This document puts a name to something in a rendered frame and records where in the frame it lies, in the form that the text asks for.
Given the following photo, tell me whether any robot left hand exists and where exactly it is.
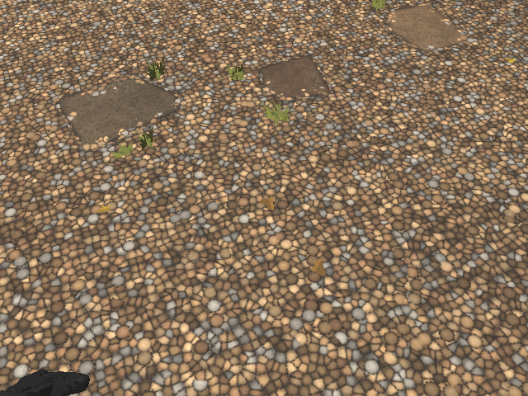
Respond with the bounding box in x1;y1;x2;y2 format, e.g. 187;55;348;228
0;369;90;396

